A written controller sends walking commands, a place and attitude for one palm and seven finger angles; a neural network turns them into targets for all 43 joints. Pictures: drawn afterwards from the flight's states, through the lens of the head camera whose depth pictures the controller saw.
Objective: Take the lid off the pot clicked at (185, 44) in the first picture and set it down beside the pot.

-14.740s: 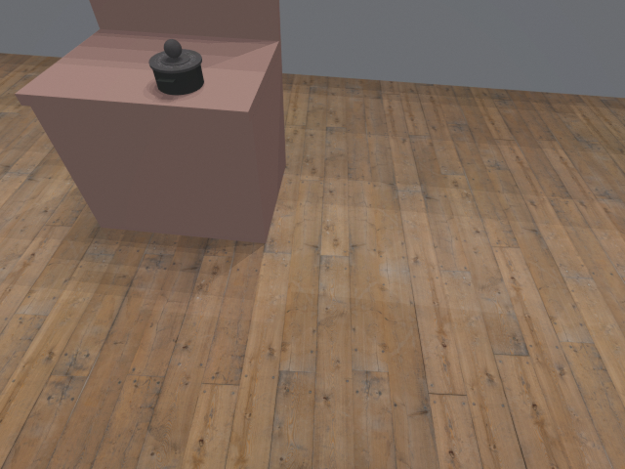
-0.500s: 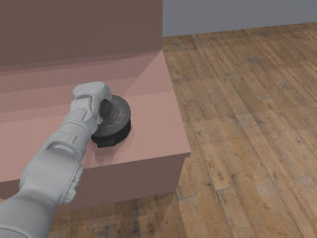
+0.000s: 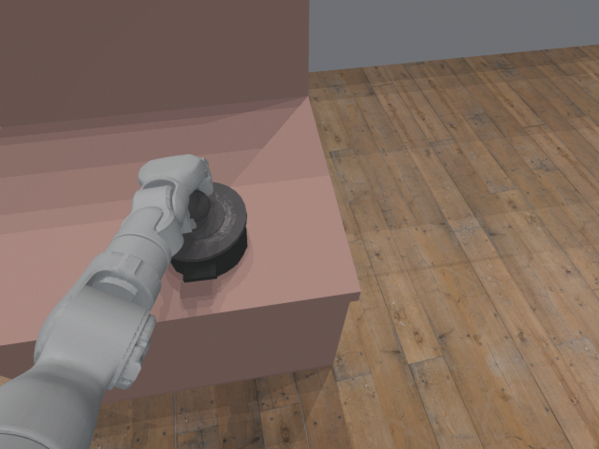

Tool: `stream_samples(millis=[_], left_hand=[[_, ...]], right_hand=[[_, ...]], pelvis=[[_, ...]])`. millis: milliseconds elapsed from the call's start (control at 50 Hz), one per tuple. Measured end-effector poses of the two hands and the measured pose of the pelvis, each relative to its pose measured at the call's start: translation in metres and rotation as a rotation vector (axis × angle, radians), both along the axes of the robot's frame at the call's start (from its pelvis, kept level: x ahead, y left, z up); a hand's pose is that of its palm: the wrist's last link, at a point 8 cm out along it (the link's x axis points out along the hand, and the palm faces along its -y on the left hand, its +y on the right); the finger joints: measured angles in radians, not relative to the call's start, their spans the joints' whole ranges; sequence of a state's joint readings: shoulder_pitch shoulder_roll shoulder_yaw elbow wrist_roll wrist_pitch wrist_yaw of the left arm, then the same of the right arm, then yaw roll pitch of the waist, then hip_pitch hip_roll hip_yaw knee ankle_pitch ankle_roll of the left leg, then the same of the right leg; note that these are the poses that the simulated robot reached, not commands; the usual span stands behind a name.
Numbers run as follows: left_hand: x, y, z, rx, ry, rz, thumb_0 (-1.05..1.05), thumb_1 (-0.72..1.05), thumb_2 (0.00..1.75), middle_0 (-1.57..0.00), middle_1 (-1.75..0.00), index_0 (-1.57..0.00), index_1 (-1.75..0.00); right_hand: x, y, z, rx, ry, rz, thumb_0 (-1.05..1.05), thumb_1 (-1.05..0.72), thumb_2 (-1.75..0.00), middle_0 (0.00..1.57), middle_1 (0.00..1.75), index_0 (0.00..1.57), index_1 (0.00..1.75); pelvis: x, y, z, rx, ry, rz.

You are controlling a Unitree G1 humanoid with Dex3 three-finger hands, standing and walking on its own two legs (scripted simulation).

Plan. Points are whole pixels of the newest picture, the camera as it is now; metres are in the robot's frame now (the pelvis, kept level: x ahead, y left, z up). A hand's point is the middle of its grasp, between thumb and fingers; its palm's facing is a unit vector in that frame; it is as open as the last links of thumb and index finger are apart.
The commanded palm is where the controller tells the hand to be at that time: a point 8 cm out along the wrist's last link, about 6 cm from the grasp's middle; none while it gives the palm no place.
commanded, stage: close the fingers and squeeze the knob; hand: left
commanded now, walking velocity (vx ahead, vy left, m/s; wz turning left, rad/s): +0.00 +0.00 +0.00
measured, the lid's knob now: (193, 205) +0.49 +0.14 +0.00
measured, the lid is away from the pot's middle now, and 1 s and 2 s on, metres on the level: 0.00 0.00 0.01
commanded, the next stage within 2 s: lift the lid straight up in 0.92 s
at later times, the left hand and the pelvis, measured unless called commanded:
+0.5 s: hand (183, 209) +0.46 +0.14 +0.03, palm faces -0.38 -0.06 -0.92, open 8.6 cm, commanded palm +0.47 +0.14 +0.09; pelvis +0.00 +0.00 +0.00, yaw +0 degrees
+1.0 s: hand (183, 208) +0.46 +0.14 +0.03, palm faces -0.39 -0.05 -0.92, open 8.6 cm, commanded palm +0.47 +0.14 +0.09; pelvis -0.01 +0.00 +0.00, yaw +0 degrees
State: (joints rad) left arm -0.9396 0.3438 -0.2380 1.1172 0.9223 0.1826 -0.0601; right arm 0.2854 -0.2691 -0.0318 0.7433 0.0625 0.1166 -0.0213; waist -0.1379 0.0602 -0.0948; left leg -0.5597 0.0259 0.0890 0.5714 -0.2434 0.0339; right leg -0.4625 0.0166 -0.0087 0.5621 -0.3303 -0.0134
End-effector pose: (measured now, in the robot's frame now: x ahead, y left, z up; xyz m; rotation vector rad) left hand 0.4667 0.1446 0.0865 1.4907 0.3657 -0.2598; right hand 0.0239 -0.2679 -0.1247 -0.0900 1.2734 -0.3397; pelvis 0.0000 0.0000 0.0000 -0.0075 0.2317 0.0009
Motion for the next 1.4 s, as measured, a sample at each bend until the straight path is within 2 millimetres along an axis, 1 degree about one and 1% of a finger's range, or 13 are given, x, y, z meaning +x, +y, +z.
stream_samples(millis=[120,320,480,760,960,1220,1400], left_hand=[[-0.001,0.001,0.000,0.001,-0.007,-0.003,0.00,0.09,0.94,-0.56,-0.98,-0.54,-0.96],[-0.004,0.000,0.001,0.003,-0.015,-0.007,0.01,0.15,0.86,-0.63,-1.04,-0.52,-0.97],[-0.005,-0.001,0.002,0.012,-0.013,0.000,0.02,0.17,0.83,-0.68,-1.06,-0.51,-0.96],[-0.005,-0.001,0.002,0.014,-0.009,-0.004,0.02,0.17,0.83,-0.69,-1.06,-0.51,-0.97],[-0.003,-0.001,0.002,0.016,-0.004,-0.001,0.02,0.16,0.83,-0.70,-1.06,-0.52,-0.98],[-0.003,0.000,0.003,-0.003,-0.004,-0.007,0.01,0.16,0.82,-0.71,-1.06,-0.53,-0.96],[-0.003,0.001,0.014,-0.011,-0.037,-0.008,-0.01,0.16,0.81,-0.73,-1.06,-0.53,-0.95]], right_hand=[[0.007,0.001,0.000,0.004,-0.010,0.005,0.00,-0.90,-0.90,0.20,0.29,0.20,0.30],[0.011,0.003,0.000,0.010,-0.018,0.010,0.00,-0.90,-0.90,0.20,0.29,0.20,0.30],[0.008,0.004,-0.001,0.012,-0.010,0.011,0.00,-0.90,-0.90,0.20,0.29,0.20,0.30],[-0.006,0.003,-0.002,0.005,0.013,-0.003,0.00,-0.90,-0.90,0.20,0.29,0.20,0.30],[-0.011,0.002,-0.001,-0.004,0.017,-0.003,0.00,-0.90,-0.90,0.20,0.29,0.20,0.30],[-0.011,0.004,0.001,-0.008,-0.002,-0.012,0.00,-0.90,-0.90,0.20,0.29,0.20,0.30],[-0.002,0.007,0.001,0.003,-0.032,-0.007,0.00,-0.90,-0.90,0.20,0.29,0.20,0.30]], pelvis=[[0.001,0.000,0.000,0.000,-0.003,0.000],[0.001,0.002,0.000,0.001,-0.008,0.000],[-0.001,0.002,0.000,0.001,-0.008,0.002],[-0.003,0.002,0.000,0.000,-0.008,0.001],[-0.005,0.002,0.000,-0.001,-0.006,0.002],[-0.004,0.003,0.001,-0.001,-0.012,-0.002],[0.001,0.004,0.003,0.000,-0.026,-0.003]])
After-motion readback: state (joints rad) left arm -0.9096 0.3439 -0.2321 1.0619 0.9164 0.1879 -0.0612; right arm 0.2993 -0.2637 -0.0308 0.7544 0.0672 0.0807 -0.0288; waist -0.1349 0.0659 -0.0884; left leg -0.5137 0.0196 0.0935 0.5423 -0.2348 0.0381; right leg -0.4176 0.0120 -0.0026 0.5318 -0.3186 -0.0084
